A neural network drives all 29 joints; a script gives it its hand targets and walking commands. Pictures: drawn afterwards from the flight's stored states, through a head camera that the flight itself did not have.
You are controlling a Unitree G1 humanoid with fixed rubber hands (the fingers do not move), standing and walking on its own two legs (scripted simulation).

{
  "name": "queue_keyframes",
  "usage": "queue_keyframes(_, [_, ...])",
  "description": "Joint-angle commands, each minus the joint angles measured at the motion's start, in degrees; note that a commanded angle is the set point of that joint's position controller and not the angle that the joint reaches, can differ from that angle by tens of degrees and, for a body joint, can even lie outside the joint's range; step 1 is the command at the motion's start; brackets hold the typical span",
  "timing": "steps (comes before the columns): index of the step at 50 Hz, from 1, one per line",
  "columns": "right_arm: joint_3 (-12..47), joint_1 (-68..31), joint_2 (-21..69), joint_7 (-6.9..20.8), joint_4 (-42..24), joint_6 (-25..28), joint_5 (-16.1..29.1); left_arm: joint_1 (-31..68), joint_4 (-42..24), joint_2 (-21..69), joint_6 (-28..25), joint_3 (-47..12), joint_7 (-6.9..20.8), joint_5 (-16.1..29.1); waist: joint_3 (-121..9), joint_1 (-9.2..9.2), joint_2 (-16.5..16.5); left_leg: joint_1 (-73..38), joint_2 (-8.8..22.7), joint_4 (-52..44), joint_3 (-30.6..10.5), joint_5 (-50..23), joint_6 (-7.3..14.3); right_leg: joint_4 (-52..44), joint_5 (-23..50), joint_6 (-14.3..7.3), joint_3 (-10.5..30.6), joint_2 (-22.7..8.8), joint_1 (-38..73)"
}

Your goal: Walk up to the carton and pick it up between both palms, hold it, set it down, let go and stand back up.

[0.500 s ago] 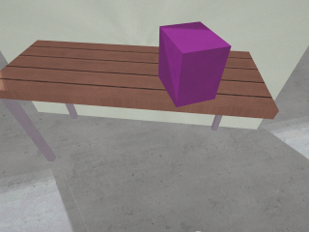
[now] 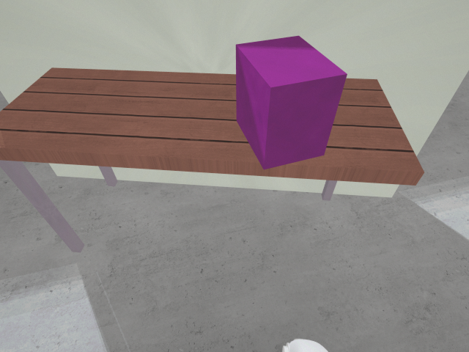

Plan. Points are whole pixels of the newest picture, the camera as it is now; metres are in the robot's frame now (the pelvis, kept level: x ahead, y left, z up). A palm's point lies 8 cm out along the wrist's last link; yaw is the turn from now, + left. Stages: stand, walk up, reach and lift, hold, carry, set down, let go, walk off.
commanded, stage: walk up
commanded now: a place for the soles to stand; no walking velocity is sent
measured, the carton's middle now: (281, 101) +0.72 -0.08 +0.06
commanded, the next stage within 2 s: none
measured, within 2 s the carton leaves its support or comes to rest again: neither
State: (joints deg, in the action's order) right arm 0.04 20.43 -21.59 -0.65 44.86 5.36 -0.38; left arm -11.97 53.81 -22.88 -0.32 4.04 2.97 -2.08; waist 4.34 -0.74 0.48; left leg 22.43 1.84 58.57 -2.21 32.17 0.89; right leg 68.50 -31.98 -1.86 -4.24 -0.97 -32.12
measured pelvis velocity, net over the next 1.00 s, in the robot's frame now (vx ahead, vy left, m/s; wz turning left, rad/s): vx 0.29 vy -0.07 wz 0.03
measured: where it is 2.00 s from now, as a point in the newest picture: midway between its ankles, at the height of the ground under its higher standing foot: outside the picture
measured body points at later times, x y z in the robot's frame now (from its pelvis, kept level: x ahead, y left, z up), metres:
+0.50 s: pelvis +0.13 -0.13 +0.02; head +0.13 -0.15 +0.47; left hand +0.21 +0.19 -0.07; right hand +0.23 -0.43 -0.10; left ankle +0.16 +0.01 -0.61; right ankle +0.19 -0.19 -0.68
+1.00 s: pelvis +0.29 -0.07 +0.02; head +0.34 -0.07 +0.46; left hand +0.33 +0.25 -0.11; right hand +0.42 -0.37 -0.09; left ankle +0.34 +0.04 -0.68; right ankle +0.20 -0.19 -0.64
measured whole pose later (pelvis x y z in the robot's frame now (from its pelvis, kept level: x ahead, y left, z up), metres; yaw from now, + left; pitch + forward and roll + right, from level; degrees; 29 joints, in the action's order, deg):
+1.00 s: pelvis +0.29 -0.07 +0.02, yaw +2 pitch -3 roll -2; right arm 0.0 9.1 -21.7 0.3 44.9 3.1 -0.4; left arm -13.5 54.6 -21.3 -3.3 4.5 -0.8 0.9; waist 10.7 -0.8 0.9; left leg 24.7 2.8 49.8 1.1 21.9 0.4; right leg 61.4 -30.5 -1.6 -4.9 -1.0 -15.5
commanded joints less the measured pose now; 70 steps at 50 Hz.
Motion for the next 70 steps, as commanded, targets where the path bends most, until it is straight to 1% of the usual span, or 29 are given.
queue_keyframes(1, [-8.6, 1.2, -22.7, -2.2, 1.1, 1.9, -1.8, 11.8, -8.5, -14.6, -3.1, 4.7, 0.4, 0.3, 4.9, -3.91, 7.5, -13.8, 15.6, -38.4, -35.6, 14.4, 14.5, 1.3, 3.0, 0.8, 6.9, -4.2, -24.0])
queue_keyframes(3, [-8.8, 1.2, -23.1, -2.1, 0.3, 1.9, -1.8, 11.8, -8.6, -14.7, -2.9, 5.1, 0.8, 0.2, 6.3, -3.63, 8.9, -8.5, 15.2, -39.0, -32.5, 19.5, 14.8, 0.6, 4.9, 0.9, 5.5, -5.0, -20.9])
queue_keyframes(7, [-8.6, -3.2, -24.0, -2.1, -1.8, 2.2, -1.7, 9.8, -8.6, -14.1, -3.7, 5.5, 1.3, 1.3, 6.7, -0.44, 14.4, 1.5, 15.4, -34.8, -24.8, 7.0, 14.0, -10.2, 9.5, -0.1, 4.8, -6.2, -7.7])
queue_keyframes(9, [-7.5, -10.1, -21.6, -1.9, -3.4, 1.9, -1.5, -5.4, -3.5, -14.2, -4.0, 6.9, 0.7, 1.8, 0.1, 9.13, 8.4, 17.1, 10.8, -19.8, -12.8, -8.6, 8.2, -20.9, 12.7, 0.3, 1.3, -2.8, 23.2])
queue_keyframes(10, [-5.9, -8.6, -15.8, -1.8, -2.5, 1.7, -1.8, -18.7, 0.5, -17.4, -4.5, 8.9, -0.4, 2.1, -6.1, 16.31, -4.4, 23.7, 4.4, 8.8, -3.9, -27.7, 3.9, -26.0, 5.9, 1.9, 7.3, -1.7, 38.6])
queue_keyframes(11, [-4.2, -3.5, -9.5, -1.1, -3.4, 1.7, -0.8, -23.6, 0.2, -20.4, -4.7, 9.3, -1.4, 1.6, -11.1, 15.04, -21.0, 27.6, -2.7, 25.3, 0.4, -5.0, 0.6, -39.4, -12.0, 1.2, 29.3, -12.7, 40.8])
queue_keyframes(12, [-4.9, -0.5, -13.1, -1.5, -2.9, 0.9, -0.1, -18.9, -1.6, -24.8, -4.7, 9.3, -1.9, 1.8, -10.3, 10.88, -18.3, 34.3, -5.8, 28.4, -3.8, 1.0, 0.2, -55.2, -32.0, -1.4, 52.2, -19.5, 40.1])
queue_keyframes(13, [-6.4, -1.7, -18.0, -1.6, -1.1, -0.4, -0.3, -13.3, -3.2, -25.4, -4.4, 9.1, -2.2, 2.1, -6.2, 9.54, -8.9, 32.5, -2.3, 30.5, -5.2, -3.1, 0.3, -63.9, -40.4, -0.2, 59.5, -23.8, 34.3])
queue_keyframes(14, [-6.6, -0.8, -19.0, -0.9, 0.9, -1.1, -0.4, -8.9, -4.9, -24.6, -4.2, 8.6, -2.7, 2.1, -4.7, 6.78, -2.3, 27.2, -0.4, 30.3, -4.3, -7.0, 1.1, -66.4, -36.5, 3.0, 58.4, -23.7, 27.7])
queue_keyframes(16, [-6.3, 2.0, -15.9, -0.2, 3.6, -2.4, -0.2, -4.0, -4.1, -20.0, -4.8, 6.7, -3.4, 0.9, 2.4, 2.59, 0.4, 21.3, 2.4, 26.1, -3.0, -12.8, 2.1, -61.5, -21.6, 8.3, 45.2, -20.6, 15.4])
queue_keyframes(18, [-6.0, 2.8, -15.6, 0.0, 3.4, -3.0, -0.2, -2.0, -3.2, -18.1, -5.4, 6.8, -3.4, 0.7, 3.1, 0.9, -4.0, 18.8, 4.4, 21.6, -2.3, -15.4, 1.9, -58.9, -19.6, 4.8, 37.1, -18.7, 11.6])
queue_keyframes(24, [-6.7, -5.2, -16.5, 0.9, 1.3, -2.6, -1.2, -4.1, -1.9, -16.8, -7.3, 6.3, -3.4, 1.7, 1.7, 2.02, 0.2, 21.5, 7.3, 5.7, -3.3, -18.8, 0.7, -56.9, -10.0, -2.4, 28.9, -19.1, 21.3])
queue_keyframes(29, [-6.7, -9.7, -16.2, 1.5, 0.3, -3.9, -1.4, -6.6, -0.9, -17.3, -7.4, 6.4, -3.6, 2.1, 5.8, 3.85, -2.8, 23.1, 7.5, 1.4, -2.3, -22.5, -0.8, -58.5, -3.1, 0.2, 25.9, -16.4, 23.9])
queue_keyframes(33, [-6.9, -11.8, -15.5, 1.4, -0.7, -3.9, -1.1, -9.1, -0.8, -16.0, -7.3, 6.0, -3.8, 2.3, 3.8, 4.83, -3.3, 23.4, 7.8, -0.8, -1.4, -21.4, -1.2, -55.2, 14.3, -0.3, 23.0, -15.7, 30.7])
queue_keyframes(38, [-6.0, -15.3, -12.3, 0.8, -3.3, -3.6, -0.9, -12.1, -1.2, -15.2, -6.9, 5.2, -4.9, 1.9, 1.9, 5.88, -5.2, 24.6, 7.6, -4.0, 0.0, -15.8, -0.8, -46.0, 53.1, -3.5, 17.7, -16.6, 39.0])
queue_keyframes(43, [-5.0, -15.2, -10.8, 0.7, -3.1, -2.4, -0.3, -7.0, -3.7, -15.2, -5.3, 4.4, -5.0, 1.5, -2.1, 4.83, -9.4, 13.4, 4.6, -16.1, 4.0, -11.4, 0.3, -36.6, 58.2, -7.4, 10.3, -13.2, 36.9])
queue_keyframes(46, [-6.8, 1.5, -14.0, -0.6, 2.7, -0.5, -1.0, -0.1, -6.7, -12.5, -4.3, 2.7, -4.5, 3.0, -12.6, -3.89, 0.5, -16.3, -0.2, -33.3, 4.2, -28.1, 3.8, -10.8, 55.7, -4.7, 4.1, -8.0, 24.5])
queue_keyframes(47, [-8.4, 2.4, -19.5, -1.3, 2.5, -0.5, -1.9, -3.3, -7.1, -7.6, -4.6, 1.4, -4.3, 3.8, -17.0, -3.87, 15.2, -26.9, 11.0, -30.4, -11.8, -39.3, 8.7, 1.9, 35.0, -0.8, 1.7, -3.7, 12.3])
queue_keyframes(48, [-8.5, 1.7, -20.8, -1.6, 0.9, -0.8, -1.3, -3.0, -7.2, -5.9, -4.5, 1.5, -4.6, 4.1, -18.3, -3.95, 18.4, -38.3, 20.9, -30.0, -29.5, -51.2, 15.9, 9.1, -1.9, 1.4, 3.7, 6.7, -3.3])
queue_keyframes(49, [-8.1, 2.2, -21.0, -1.6, 1.4, -1.1, 0.1, 0.1, -6.8, -10.0, -4.0, 2.2, -5.2, 3.0, -16.3, -5.93, 15.2, -41.4, 24.6, -30.6, -35.1, -49.1, 21.1, 11.7, -6.0, 0.5, 8.3, 4.7, -12.1])
queue_keyframes(51, [-7.2, 0.6, -18.4, -2.6, 0.0, -1.5, 0.9, 3.3, -6.5, -12.6, -3.9, 2.0, -5.2, 2.9, -7.2, -5.4, 5.6, -29.3, 21.7, -28.7, -23.1, -58.6, 18.1, 13.2, -2.1, 0.9, 10.7, 0.6, -10.1])
queue_keyframes(54, [-5.8, -6.1, -15.3, -3.0, -0.7, -1.2, 0.0, -1.5, -5.0, -10.1, -3.2, 1.9, -4.7, 4.1, -3.3, -2.35, 9.6, -17.0, 17.1, -28.5, -8.6, -57.5, 12.2, 5.1, 3.2, 0.5, 13.1, -0.1, -4.4])
queue_keyframes(59, [-5.8, -13.5, -16.3, -2.3, -2.3, -1.7, 0.2, -3.3, -3.7, -9.8, -3.3, 2.5, -4.7, 3.4, -3.8, 0.57, 15.7, -10.3, 18.0, -22.7, -3.8, -57.1, 11.5, -13.6, 5.9, 0.0, 6.9, -2.8, 3.0])
queue_keyframes(62, [-5.0, -18.4, -14.0, -1.7, -3.2, -3.7, 1.5, -8.6, -0.6, -11.7, -3.9, 3.4, -5.2, 2.3, -9.1, 3.66, 12.4, -2.1, 10.9, -8.7, 2.8, -42.7, 6.1, -29.7, 24.1, -0.6, 1.6, 0.7, 18.7])
queue_keyframes(63, [-4.5, -15.3, -12.1, -1.6, -2.7, -4.3, 1.8, -9.0, -0.8, -13.8, -3.9, 4.2, -5.3, 1.7, -10.0, 3.47, 5.0, 1.5, 7.9, -2.3, 3.6, -35.2, 3.8, -31.7, 36.0, -1.1, 7.1, -1.5, 22.8])
queue_keyframes(64, [-4.2, -13.2, -9.5, -1.4, -2.6, -5.3, 2.6, -8.0, -1.9, -18.0, -3.7, 4.9, -5.6, 1.0, -11.6, 3.5, -7.1, 7.9, 0.2, 9.2, 4.6, -18.6, 0.7, -37.9, 45.0, -5.3, 29.2, -12.6, 24.4])
queue_keyframes(65, [-4.4, -13.4, -10.2, -1.8, -2.1, -6.7, 2.6, -5.4, -3.5, -19.6, -3.6, 4.4, -5.7, 1.1, -11.4, 2.4, -7.3, 8.8, -2.4, 11.2, 1.6, 6.1, 0.9, -43.5, 45.0, -13.3, 41.7, -20.5, 22.1])
queue_keyframes(66, [-5.4, -14.4, -13.0, -2.1, -1.1, -7.5, 2.3, -3.0, -4.1, -20.5, -3.5, 4.7, -6.0, 1.6, -13.0, 3.82, -6.4, 5.7, -1.0, 15.6, -1.7, 9.3, 0.4, -43.7, 37.0, -17.6, 43.1, -22.6, 18.7])
queue_keyframes(70, [-5.4, -12.0, -13.3, -1.7, 1.8, -7.0, 1.9, 1.4, -6.2, -16.9, -2.4, 3.8, -6.1, 1.5, -5.3, 1.5, -10.3, 6.1, -0.3, 12.8, -1.1, 4.0, 0.7, -39.9, 38.7, -14.7, 31.6, -15.9, 11.5])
